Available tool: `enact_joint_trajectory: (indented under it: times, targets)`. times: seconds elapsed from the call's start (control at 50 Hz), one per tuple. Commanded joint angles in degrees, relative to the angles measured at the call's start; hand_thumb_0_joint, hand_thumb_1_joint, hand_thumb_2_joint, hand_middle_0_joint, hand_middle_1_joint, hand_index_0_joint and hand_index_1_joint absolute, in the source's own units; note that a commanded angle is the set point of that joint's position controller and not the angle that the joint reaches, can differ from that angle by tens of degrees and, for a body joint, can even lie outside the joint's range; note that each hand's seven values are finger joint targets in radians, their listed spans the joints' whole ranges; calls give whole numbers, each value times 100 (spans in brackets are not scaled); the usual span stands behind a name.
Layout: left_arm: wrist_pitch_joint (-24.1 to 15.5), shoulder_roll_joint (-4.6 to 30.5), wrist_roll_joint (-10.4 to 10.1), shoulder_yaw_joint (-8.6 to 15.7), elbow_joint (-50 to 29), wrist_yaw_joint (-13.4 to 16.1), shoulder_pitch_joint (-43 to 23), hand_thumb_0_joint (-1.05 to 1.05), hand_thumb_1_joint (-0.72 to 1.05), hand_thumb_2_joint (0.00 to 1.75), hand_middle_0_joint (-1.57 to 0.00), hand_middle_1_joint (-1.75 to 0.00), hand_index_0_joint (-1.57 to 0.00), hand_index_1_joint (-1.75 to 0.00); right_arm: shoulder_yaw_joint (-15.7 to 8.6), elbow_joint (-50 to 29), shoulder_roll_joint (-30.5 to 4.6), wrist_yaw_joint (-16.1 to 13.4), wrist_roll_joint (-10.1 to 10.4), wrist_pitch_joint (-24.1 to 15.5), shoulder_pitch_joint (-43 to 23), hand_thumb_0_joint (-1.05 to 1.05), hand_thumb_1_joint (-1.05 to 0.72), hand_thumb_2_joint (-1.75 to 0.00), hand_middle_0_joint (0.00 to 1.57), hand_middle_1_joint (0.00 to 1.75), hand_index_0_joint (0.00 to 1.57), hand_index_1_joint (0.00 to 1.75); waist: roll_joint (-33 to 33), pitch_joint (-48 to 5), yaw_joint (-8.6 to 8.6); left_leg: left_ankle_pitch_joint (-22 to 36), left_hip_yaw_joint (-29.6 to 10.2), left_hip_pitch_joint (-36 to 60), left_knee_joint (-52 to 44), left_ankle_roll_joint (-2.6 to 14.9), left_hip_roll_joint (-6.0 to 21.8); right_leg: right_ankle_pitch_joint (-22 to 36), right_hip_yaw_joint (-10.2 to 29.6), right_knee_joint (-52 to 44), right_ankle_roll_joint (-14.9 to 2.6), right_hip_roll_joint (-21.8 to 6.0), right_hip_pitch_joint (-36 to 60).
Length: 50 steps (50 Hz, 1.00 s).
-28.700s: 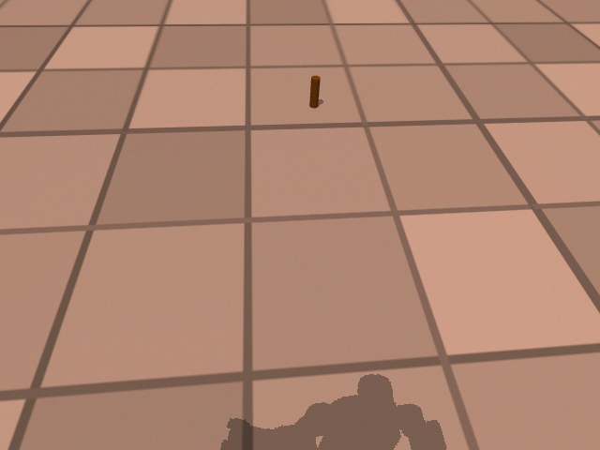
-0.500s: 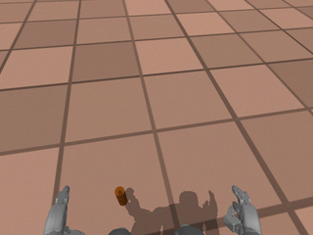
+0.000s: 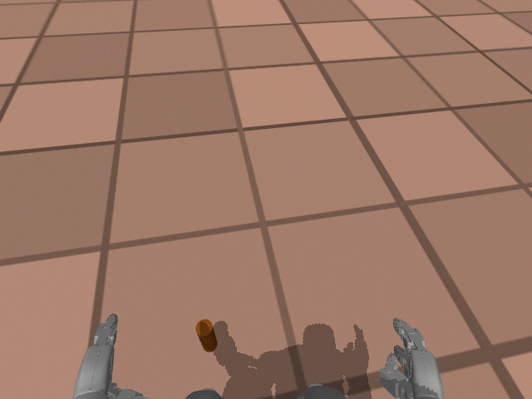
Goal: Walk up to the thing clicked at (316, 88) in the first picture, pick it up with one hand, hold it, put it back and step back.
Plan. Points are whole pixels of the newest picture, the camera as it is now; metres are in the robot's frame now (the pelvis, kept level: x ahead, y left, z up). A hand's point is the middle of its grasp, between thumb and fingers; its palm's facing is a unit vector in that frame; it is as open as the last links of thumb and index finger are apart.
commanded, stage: home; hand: left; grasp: from the side
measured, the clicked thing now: (207, 336) +0.39 +0.17 -0.63
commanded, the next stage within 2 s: stand in 0.04 s
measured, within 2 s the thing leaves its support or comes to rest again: neither
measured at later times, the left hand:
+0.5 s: hand (139, 377) +0.17 +0.19 -0.08, palm faces +0.02 -0.95 -0.32, open 11.8 cm
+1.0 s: hand out of the picture +0.03 +0.25 -0.11, palm faces +0.01 -0.94 -0.34, open 7.4 cm
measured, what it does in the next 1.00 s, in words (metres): stands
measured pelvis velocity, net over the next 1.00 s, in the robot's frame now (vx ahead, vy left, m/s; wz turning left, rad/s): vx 0.00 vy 0.01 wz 0.02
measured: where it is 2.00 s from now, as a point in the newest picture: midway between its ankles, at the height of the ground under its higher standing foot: outside the picture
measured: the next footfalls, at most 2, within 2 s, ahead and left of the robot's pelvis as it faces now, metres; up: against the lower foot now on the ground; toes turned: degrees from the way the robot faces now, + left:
none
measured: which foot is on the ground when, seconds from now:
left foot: down 0.00-1.00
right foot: down 0.00-1.00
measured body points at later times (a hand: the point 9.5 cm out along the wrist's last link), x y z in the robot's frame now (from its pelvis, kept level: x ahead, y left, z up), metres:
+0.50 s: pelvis +0.00 +0.00 +0.00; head +0.02 +0.00 +0.45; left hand +0.16 +0.24 -0.05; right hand +0.16 -0.24 -0.08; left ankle +0.00 +0.13 -0.69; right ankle +0.03 -0.13 -0.69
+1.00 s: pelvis +0.00 +0.01 +0.05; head +0.00 +0.00 +0.50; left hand +0.03 +0.30 -0.09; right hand +0.06 -0.28 -0.09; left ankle +0.00 +0.13 -0.69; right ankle +0.03 -0.13 -0.69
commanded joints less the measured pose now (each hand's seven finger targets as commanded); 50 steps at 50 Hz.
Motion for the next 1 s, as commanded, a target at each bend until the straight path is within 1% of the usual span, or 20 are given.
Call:
enact_joint_trajectory:
  times: [0.0, 0.02, 0.08, 0.12, 0.14, 0.18, 0.24, 0.26, 0.34, 0.4, 0.42, 0.44, 0.46, 0.5, 0.52, 0.6, 0.66, 0.88, 0.94, 0.98]
  targets:
    - [-276, 575, 24, 296, -1111, 102, -255, 0, -61, 2, -4, -5, -4, -5, -272, -895, -696, -51, -9, -326, -379, 0, -90, -90, 20, 30, 20, 30, 120, -626, 13, 1209, 135, 175, -1015, 119, -200, 839, -111, -784, -142, 231, 621]
    - [-273, 664, 22, 359, -1196, 107, -319, 0, -59, 3, -4, -5, -4, -5, -266, -907, -693, -47, 7, -328, -393, 0, -90, -90, 20, 30, 20, 30, 106, -531, 35, 1135, 138, 153, -1031, 125, -204, 769, -118, -815, -135, 222, 582]
    - [-246, 456, 22, 218, -899, 83, -87, 0, -61, 2, -4, -5, -4, -5, -254, -927, -667, -44, -7, -337, -397, 0, -90, -90, 20, 30, 20, 30, -80, -443, 1, 961, 152, 70, -1026, 148, -217, 641, -110, -872, -116, 226, 532]
    - [-287, 682, 13, 362, -1361, 98, -461, 0, -61, 2, -4, -5, -4, -5, -260, -933, -679, -50, 3, -342, -388, 0, -90, -90, 20, 30, 20, 30, 50, -515, 23, 873, 157, 103, -1046, 146, -223, 562, -97, -895, -118, 208, 569]
    - [-249, 538, 30, 286, -983, 89, -138, 0, -53, 10, -12, -13, -12, -13, -257, -898, -682, -43, -3, -342, -393, 0, -90, -90, 20, 30, 20, 30, 4, -524, 18, 984, 147, 142, -1048, 139, -210, 644, -108, -859, -123, 225, 595]
    - [-245, 496, 9, 237, -1057, 79, -183, 0, -37, 26, -20, -29, -20, -29, -252, -943, -693, -36, -1, -344, -414, 0, -90, -90, 20, 30, 20, 30, 45, -473, 22, 985, 135, 87, -1064, 136, -206, 649, -110, -831, -133, 227, 529]
    - [-253, 595, 22, 316, -1130, 97, -243, 0, -13, 50, -20, -30, -20, -30, -262, -934, -688, -48, 1, -337, -386, 0, -90, -90, 20, 30, 20, 30, -6, -669, 17, 1129, 133, 165, -1012, 143, -212, 774, -104, -831, -125, 220, 646]
    - [-244, 505, 12, 244, -1005, 85, -179, 0, -5, 58, -20, -30, -20, -30, -248, -921, -679, -37, 3, -339, -397, 0, -90, -90, 20, 30, 20, 30, -35, -510, 14, 1091, 147, 124, -1019, 144, -217, 743, -104, -838, -121, 217, 607]
    - [-276, 682, 12, 368, -1281, 104, -348, 0, 27, 90, -20, -30, -20, -30, -256, -901, -682, -44, 2, -321, -358, 0, -90, -90, 20, 30, 20, 30, 20, -586, 23, 1156, 164, 169, -992, 151, -219, 818, -83, -850, -125, 198, 645]
    - [-238, 411, 13, 187, -916, 73, -74, 0, 51, 90, -20, -30, -20, -30, -260, -916, -682, -35, -7, -323, -403, 0, -90, -90, 20, 30, 20, 30, -116, -518, -21, 1209, 151, 140, -989, 148, -200, 862, -102, -819, -126, 216, 616]
    - [-874, 1321, 548, 557, 1059, -209, -1164, 0, 59, 90, -20, -30, -20, -30, -503, 248, -1553, 307, -658, 88, -708, 0, -90, -90, 20, 30, 20, 30, -368, 301, 214, 2082, -215, 432, -1208, 309, 19, 1285, 410, -885, -435, -234, 1102]
    - [-1117, 1397, 617, 595, 1437, -350, -914, 0, 67, 90, -20, -30, -20, -30, -576, 504, -1530, 496, -675, 271, -569, 0, -90, -90, 20, 30, 20, 30, -572, -142, 240, 2076, -45, 656, -1035, 425, 15, 1472, 568, -1009, -563, -356, 1302]
    - [-1288, 1502, 556, 558, 1635, -451, -914, 0, 75, 90, -20, -30, -20, -30, -620, 515, -1550, 592, -612, 368, -583, 0, -90, -90, 20, 30, 20, 30, -522, -144, 150, 1905, -140, 705, -1065, 475, -18, 1556, 707, -1112, -630, -393, 1267]
    - [-1461, 1494, 411, 502, 2122, -557, -1107, 0, 90, 90, -20, -30, -20, -30, -600, 709, -1433, 754, -427, 423, -517, 0, -90, -90, 20, 30, 20, 30, -364, -236, 155, 1579, -113, 985, -1291, 461, -68, 1358, 822, -1187, -624, -484, 1417]
    - [-1491, 1444, 365, 485, 2333, -602, -1265, 0, 90, 90, -20, -30, -20, -30, -602, 774, -1416, 830, -368, 436, -555, 0, -90, -90, 20, 30, 20, 30, -348, -112, 190, 1271, -141, 998, -1422, 448, -93, 1082, 826, -1321, -570, -496, 1332]
    - [-1578, 1534, 293, 461, 3238, -598, -1491, 0, 90, 90, -20, -30, -20, -30, -639, 1181, -1460, 937, -343, 485, -683, 0, -90, -90, 20, 30, 20, 30, -177, 14, 208, 1588, -275, 1346, -1820, 428, 4, 1295, 617, -1499, -420, -452, 1488]
    - [-1594, 1505, 269, 447, 3764, -591, -1592, 0, 90, 90, -20, -30, -20, -30, -632, 1429, -1518, 956, -350, 535, -805, 0, -90, -90, 20, 30, 20, 30, 178, 258, 269, 1269, -530, 1142, -2399, 451, 149, 1065, 453, -1666, -318, -359, 1871]
    - [-1585, 1701, 184, 349, 5232, -582, -1728, 0, 90, 90, -20, -30, -20, -30, -525, 2392, -1708, 942, -240, 653, -671, 0, -90, -90, 20, 30, 20, 30, 4, 580, 196, 1569, -530, 1915, -3318, 321, 248, 1298, 529, -2757, -234, -528, 2496]
    - [-1562, 1754, 174, 331, 5519, -598, -1715, 0, 90, 90, -20, -30, -20, -30, -508, 2557, -1784, 940, -210, 670, -744, 0, -90, -90, 20, 30, 20, 30, 7, 758, 237, 1206, -597, 1898, -3641, 287, 269, 1090, 503, -2898, -190, -502, 2586]
    - [-1574, 1805, 182, 325, 5669, -586, -1800, 0, 90, 90, -20, -30, -20, -30, -499, 2646, -1764, 939, -187, 679, -745, 0, -90, -90, 20, 30, 20, 30, -115, 705, 206, 1506, -529, 2016, -3625, 272, 249, 1202, 531, -3012, -183, -564, 2688]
